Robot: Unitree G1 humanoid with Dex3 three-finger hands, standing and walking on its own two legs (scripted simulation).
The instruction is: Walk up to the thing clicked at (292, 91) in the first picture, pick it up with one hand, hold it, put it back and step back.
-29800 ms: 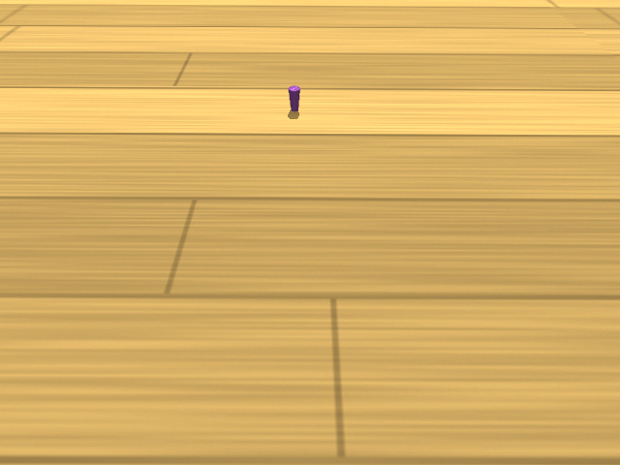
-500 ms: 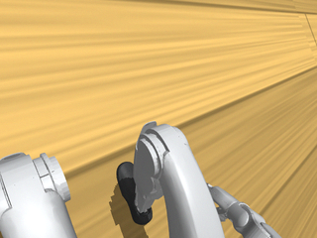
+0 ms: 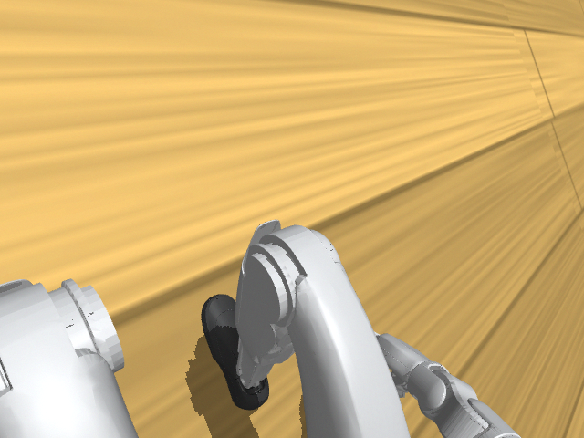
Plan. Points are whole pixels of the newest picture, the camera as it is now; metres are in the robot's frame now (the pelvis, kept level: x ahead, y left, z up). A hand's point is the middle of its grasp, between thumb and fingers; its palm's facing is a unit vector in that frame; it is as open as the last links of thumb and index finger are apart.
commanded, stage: lower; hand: left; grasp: from above
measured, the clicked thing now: out of the picture +0.45 +0.31 -0.20
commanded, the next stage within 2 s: loosen in 0.06 s
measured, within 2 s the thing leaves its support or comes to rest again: rests again in 0.34 s
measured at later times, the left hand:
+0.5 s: hand out of the picture +0.46 +0.33 -0.18, palm faces +0.50 -0.86 +0.00, open 10.5 cm
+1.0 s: hand out of the picture +0.45 +0.39 -0.10, palm faces +0.52 -0.85 -0.04, open 16.2 cm
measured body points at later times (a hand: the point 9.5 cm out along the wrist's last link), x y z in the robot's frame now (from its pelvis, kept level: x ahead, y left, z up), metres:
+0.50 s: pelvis +0.00 +0.00 +0.00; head +0.25 +0.19 +0.32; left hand +0.43 +0.37 -0.17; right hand +0.16 -0.25 -0.03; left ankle +0.08 +0.12 -0.25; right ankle +0.14 -0.12 -0.25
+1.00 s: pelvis +0.00 +0.00 +0.01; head +0.22 +0.19 +0.35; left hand +0.41 +0.44 -0.10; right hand +0.15 -0.25 -0.03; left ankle +0.08 +0.12 -0.25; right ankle +0.14 -0.12 -0.25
